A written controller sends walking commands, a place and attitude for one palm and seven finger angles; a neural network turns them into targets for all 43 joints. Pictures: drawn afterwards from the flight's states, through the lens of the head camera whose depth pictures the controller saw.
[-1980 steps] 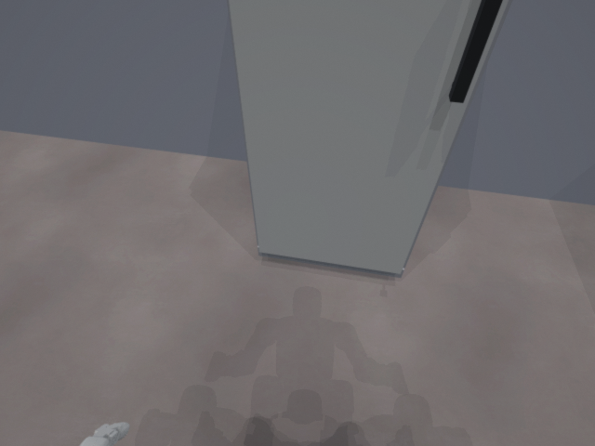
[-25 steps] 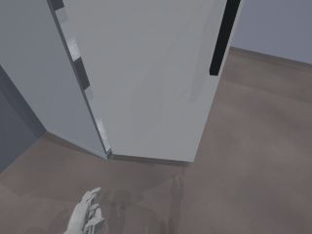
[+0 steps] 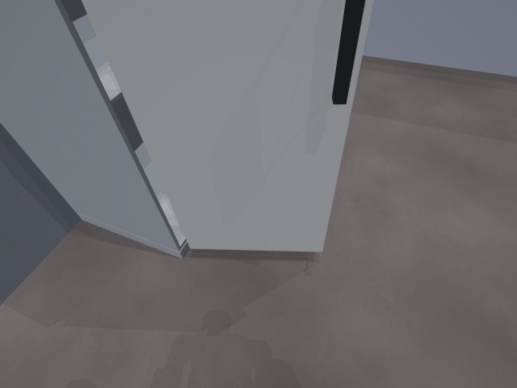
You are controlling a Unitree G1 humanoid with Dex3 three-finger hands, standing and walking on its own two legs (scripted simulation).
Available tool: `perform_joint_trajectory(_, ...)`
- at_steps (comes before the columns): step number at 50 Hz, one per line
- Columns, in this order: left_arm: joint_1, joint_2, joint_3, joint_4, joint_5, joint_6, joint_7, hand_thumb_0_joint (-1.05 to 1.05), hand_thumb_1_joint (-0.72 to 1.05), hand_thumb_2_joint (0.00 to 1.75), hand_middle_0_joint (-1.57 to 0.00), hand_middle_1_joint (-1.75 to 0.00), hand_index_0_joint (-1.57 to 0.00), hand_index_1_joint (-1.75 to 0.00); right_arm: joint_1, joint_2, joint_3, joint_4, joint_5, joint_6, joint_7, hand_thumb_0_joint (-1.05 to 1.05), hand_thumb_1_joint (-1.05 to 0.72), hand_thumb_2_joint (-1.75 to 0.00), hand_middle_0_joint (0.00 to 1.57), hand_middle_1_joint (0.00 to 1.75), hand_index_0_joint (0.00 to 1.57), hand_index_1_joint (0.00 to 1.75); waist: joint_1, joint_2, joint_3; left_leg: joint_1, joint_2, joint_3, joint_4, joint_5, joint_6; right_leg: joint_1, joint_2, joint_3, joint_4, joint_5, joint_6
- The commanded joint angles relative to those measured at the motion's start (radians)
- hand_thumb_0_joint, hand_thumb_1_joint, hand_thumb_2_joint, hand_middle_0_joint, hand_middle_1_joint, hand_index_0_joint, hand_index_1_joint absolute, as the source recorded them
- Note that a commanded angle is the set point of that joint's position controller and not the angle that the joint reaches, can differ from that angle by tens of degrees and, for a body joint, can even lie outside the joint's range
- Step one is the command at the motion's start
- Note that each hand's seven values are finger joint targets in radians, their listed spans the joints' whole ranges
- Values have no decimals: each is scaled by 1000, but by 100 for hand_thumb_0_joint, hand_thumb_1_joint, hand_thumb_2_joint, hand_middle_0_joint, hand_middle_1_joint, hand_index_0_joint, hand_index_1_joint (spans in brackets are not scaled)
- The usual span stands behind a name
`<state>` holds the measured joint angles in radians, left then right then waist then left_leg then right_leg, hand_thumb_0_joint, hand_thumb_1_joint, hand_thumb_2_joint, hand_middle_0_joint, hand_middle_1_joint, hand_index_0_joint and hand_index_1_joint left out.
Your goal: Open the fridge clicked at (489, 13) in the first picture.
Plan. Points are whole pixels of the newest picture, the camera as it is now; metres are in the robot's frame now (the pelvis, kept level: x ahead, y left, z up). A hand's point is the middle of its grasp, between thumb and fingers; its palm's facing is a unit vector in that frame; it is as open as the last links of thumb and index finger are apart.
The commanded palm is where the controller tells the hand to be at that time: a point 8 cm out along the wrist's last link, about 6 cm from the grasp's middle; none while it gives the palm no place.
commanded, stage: let the arm hang, fingers relaxed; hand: right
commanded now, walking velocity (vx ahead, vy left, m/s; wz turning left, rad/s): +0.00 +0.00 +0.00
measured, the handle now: (351, 10) +0.69 -0.14 +0.25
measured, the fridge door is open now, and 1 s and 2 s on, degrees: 70 70 70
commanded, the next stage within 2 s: look to check the result in 0.64 s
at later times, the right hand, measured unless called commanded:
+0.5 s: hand out of the picture +0.07 -0.24 -0.15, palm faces -0.06 +0.95 -0.30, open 7.4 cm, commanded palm none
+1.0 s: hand out of the picture +0.11 -0.24 -0.15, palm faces -0.07 +0.94 -0.32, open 7.4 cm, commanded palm none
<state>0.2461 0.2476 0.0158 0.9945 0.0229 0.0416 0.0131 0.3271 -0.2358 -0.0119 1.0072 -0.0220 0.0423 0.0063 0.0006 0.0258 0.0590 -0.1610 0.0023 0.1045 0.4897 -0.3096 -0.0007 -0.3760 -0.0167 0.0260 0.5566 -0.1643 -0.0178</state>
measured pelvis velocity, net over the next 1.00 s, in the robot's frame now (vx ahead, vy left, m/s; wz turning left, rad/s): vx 0.03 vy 0.00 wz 0.04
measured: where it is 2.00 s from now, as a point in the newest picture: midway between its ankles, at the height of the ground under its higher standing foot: outside the picture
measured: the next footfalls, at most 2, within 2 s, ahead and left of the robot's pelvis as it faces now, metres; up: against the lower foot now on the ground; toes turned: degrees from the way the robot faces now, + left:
none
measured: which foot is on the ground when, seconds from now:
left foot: down 0.00-1.00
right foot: down 0.00-1.00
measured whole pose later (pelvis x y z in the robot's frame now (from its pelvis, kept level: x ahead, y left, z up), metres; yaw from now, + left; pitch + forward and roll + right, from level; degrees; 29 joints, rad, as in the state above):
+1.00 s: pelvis +0.03 +0.00 +0.01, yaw +3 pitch -1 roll +0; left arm 0.09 0.33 0.01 1.12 0.01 0.00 0.00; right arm 0.12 -0.33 -0.01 1.12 -0.02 -0.01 0.01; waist 0.01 -0.01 0.05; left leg -0.04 0.02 0.05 0.32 -0.26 -0.01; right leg -0.22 0.00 -0.03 0.37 -0.13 -0.02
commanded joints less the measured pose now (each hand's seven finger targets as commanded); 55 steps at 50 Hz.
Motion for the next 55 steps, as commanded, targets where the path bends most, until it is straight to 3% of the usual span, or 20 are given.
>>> perform_joint_trajectory(1,-30,178,44,-51,-1,-35,15,0,90,90,-20,-30,-20,-30,-38,-172,-36,-21,2,-45,-12,0,-90,-90,20,30,20,30,12,-106,-37,-102,87,-127,-166,-134,66,95,-82,124,-182,-213,-30)
perform_joint_trajectory(5,-16,196,50,-17,-2,-37,14,0,90,90,-20,-30,-20,-30,-41,-184,-35,23,1,-51,-13,0,-90,-90,20,30,20,30,10,-18,-19,-128,95,-137,-192,-161,70,124,-81,112,-184,-186,-32)
perform_joint_trajectory(8,-16,199,50,8,-1,-39,12,0,90,90,-20,-30,-20,-30,-60,-193,-34,41,2,-53,-14,0,-90,-90,20,30,20,30,13,15,-7,-144,102,-136,-201,-172,68,141,-84,106,-188,-173,-30)
perform_joint_trajectory(12,-31,198,47,33,1,-40,9,0,90,90,-20,-30,-20,-30,-72,-201,-32,58,2,-50,-16,0,-90,-90,20,30,20,30,9,-3,25,-146,97,-134,-194,-165,62,128,-89,117,-224,-187,-33)
perform_joint_trajectory(18,-72,223,47,49,1,-49,6,0,90,90,-20,-30,-20,-30,-96,-226,-34,63,3,-52,-15,0,-90,-90,20,30,20,30,-4,-47,7,-85,87,-125,-165,-94,50,113,-105,144,-291,-217,-34)
perform_joint_trajectory(20,-86,237,46,50,-2,-56,5,0,90,90,-20,-30,-20,-30,-99,-241,-36,62,2,-57,-14,0,-90,-90,20,30,20,30,-11,-59,-26,-47,92,-128,-163,-42,48,127,-106,139,-284,-154,-35)
perform_joint_trajectory(27,-125,245,41,64,-5,-67,4,0,90,90,-20,-30,-20,-30,-164,-256,-37,59,5,-68,-13,0,-90,-90,20,30,20,30,1,-56,-71,-17,114,-137,-192,44,40,200,-105,102,-251,39,-25)
perform_joint_trajectory(29,-140,250,40,65,-6,-65,3,0,90,90,-20,-30,-20,-30,-176,-257,-35,61,5,-67,-13,0,-90,-90,20,30,20,30,2,-57,-55,-32,115,-139,-206,28,39,205,-104,99,-255,22,-22)
perform_joint_trajectory(43,-180,279,32,68,-9,-68,5,0,90,90,-20,-30,-20,-30,-218,-278,-31,62,10,-74,-15,0,-90,-90,20,30,20,30,9,-30,-116,28,132,-144,-229,188,32,289,-116,75,-215,219,-17)
perform_joint_trajectory(55,-190,284,29,69,-12,-66,7,0,90,90,-20,-30,-20,-30,-217,-290,-32,62,9,-74,-20,0,-90,-90,20,30,20,30,5,-8,-121,55,136,-139,-233,267,28,316,-120,60,-206,283,-16)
